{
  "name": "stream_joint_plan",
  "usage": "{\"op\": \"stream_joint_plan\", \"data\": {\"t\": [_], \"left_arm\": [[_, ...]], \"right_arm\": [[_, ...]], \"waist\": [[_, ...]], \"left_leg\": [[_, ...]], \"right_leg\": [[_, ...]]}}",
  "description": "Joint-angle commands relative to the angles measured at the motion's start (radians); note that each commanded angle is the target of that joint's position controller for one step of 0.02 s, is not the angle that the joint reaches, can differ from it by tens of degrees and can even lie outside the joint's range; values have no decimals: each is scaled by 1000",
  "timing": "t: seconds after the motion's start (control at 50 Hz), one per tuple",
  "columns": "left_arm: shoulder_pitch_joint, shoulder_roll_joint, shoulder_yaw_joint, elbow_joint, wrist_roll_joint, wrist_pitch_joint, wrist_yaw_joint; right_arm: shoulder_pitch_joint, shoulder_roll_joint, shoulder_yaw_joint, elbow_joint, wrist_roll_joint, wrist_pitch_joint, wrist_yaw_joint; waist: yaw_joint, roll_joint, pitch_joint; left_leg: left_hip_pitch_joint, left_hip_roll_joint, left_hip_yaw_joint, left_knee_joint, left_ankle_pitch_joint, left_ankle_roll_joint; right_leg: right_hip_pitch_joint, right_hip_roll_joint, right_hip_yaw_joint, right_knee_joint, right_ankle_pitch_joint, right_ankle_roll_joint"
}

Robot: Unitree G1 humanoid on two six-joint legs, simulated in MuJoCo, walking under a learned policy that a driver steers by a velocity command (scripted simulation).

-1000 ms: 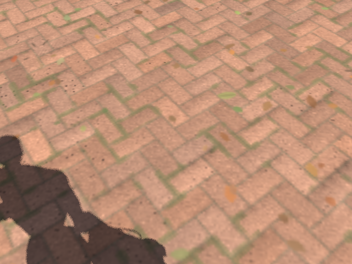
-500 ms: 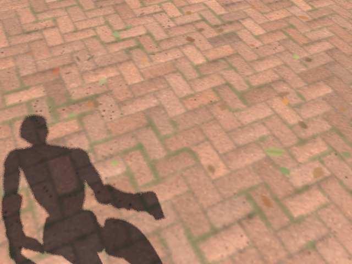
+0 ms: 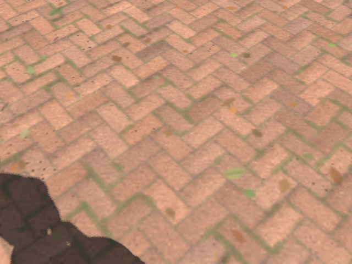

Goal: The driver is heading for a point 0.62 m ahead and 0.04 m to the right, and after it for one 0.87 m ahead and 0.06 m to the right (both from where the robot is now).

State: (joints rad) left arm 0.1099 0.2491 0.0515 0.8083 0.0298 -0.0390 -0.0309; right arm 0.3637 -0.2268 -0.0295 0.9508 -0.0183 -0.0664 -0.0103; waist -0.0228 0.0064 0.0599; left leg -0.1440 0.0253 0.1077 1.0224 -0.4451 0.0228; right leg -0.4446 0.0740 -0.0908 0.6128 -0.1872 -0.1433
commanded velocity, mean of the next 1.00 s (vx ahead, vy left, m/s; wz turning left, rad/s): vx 0.43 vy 0.00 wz -0.25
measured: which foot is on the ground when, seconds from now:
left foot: up 0.00-0.44, down 0.46-0.94, up 0.96-1.00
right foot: down 0.00-0.48, up 0.50-0.92, down 0.94-1.00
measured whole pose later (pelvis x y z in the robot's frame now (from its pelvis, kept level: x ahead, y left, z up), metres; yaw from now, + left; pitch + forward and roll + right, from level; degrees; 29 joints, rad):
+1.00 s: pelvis +0.51 -0.04 +0.01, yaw -13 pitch +0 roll +1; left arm 0.10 0.20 0.00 0.86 0.02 -0.07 0.00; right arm 0.35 -0.21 -0.02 0.99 0.01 -0.05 -0.02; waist -0.05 0.01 0.07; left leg -0.16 -0.05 0.01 0.78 -0.52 0.03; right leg -0.40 0.02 -0.06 0.53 -0.12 -0.09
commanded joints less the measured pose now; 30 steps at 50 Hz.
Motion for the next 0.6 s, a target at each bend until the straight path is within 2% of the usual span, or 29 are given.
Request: {"op": "stream_joint_plan", "data": {"t": [0.02,0.04,0.06,0.08,0.12,0.16,0.24,0.34,0.36,0.4,0.42,0.44,0.46,0.48,0.5,0.52,0.54,0.56,0.6], "left_arm": [[230,195,65,29,-27,14,22],[189,156,54,26,-26,12,24],[161,132,46,25,-32,8,28],[151,124,42,21,-32,1,28],[176,147,47,26,-33,-16,24],[207,168,53,29,-32,-20,24],[283,169,56,35,-31,-15,24],[357,157,47,55,-19,-18,35],[358,161,46,57,-16,-20,39],[326,181,48,53,-12,-24,46],[307,192,49,51,-11,-27,47],[295,194,48,54,-10,-29,43],[297,164,38,45,-14,-35,38],[402,76,18,19,-48,-39,32],[418,119,23,35,-28,-36,33],[350,142,27,37,-8,-28,33],[276,131,22,25,-3,-29,24],[245,115,19,15,-4,-26,17],[257,97,13,23,13,-7,6]], "right_arm": [[-92,-134,-23,-149,4,-44,13],[-90,-128,-25,-143,-1,-41,12],[-76,-122,-23,-144,-18,-23,11],[-56,-111,-21,-140,-29,-2,14],[-66,-97,-19,-154,-33,23,20],[-142,-95,-18,-185,-31,30,23],[-305,-96,-14,-241,-23,29,27],[-415,-92,-2,-278,-14,12,38],[-417,-99,-3,-283,-13,9,38],[-355,-124,-11,-272,-13,1,36],[-284,-143,-21,-250,-12,-3,30],[-157,-160,-31,-208,-13,-12,20],[-13,-204,-45,-181,-25,-23,6],[96,-314,-72,-176,-44,-22,-2],[71,-289,-74,-154,-20,-4,9],[-26,-213,-58,-174,-7,2,14],[-90,-151,-43,-182,-4,0,19],[-113,-124,-33,-175,-7,-4,18],[-95,-111,-26,-144,-2,-18,16]], "waist": [[88,-20,-126],[46,16,-58],[11,7,-35],[-6,-8,-48],[-13,-21,-57],[4,-34,-35],[69,-60,-15],[120,-69,-19],[116,-73,-17],[74,-84,-20],[40,-86,-42],[-21,-54,-101],[-83,0,-202],[-66,199,-348],[-42,236,-337],[-13,97,-166],[-8,20,-86],[10,36,-40],[36,87,-34]], "left_leg": [[-574,39,-151,325,103,7],[-520,67,-149,238,124,1],[-455,81,-149,179,129,-17],[-407,86,-146,141,132,-31],[-399,82,-123,79,155,-55],[-440,85,-110,-13,227,-75],[-502,67,-112,-219,381,-90],[-472,31,-93,-395,446,-54],[-447,24,-96,-423,431,-39],[-338,5,-100,-482,365,-3],[-242,-22,-90,-505,312,16],[-91,-47,-73,-567,310,38],[126,57,-178,-586,268,80],[411,325,-598,-628,133,192],[391,392,-868,-760,68,240],[246,358,-744,-768,-13,231],[130,307,-608,-789,33,213],[59,256,-500,-817,127,184],[-1,196,-376,-841,298,159]], "right_leg": [[528,-362,578,-336,87,-221],[407,-308,495,-359,165,-177],[317,-262,429,-378,225,-153],[275,-233,388,-388,254,-145],[242,-203,352,-399,309,-151],[230,-184,347,-422,276,-141],[300,-164,368,-413,252,-102],[426,-195,367,-364,384,-76],[444,-210,377,-351,409,-68],[450,-234,386,-311,481,-40],[448,-228,377,-245,596,-25],[438,-186,337,-93,672,-7],[332,-133,293,125,543,14],[54,6,194,468,102,62],[-109,54,193,596,-325,59],[-163,-12,222,650,-253,53],[-156,-50,217,611,-182,54],[-138,-81,203,554,-150,56],[-80,-102,178,498,-120,76]]}}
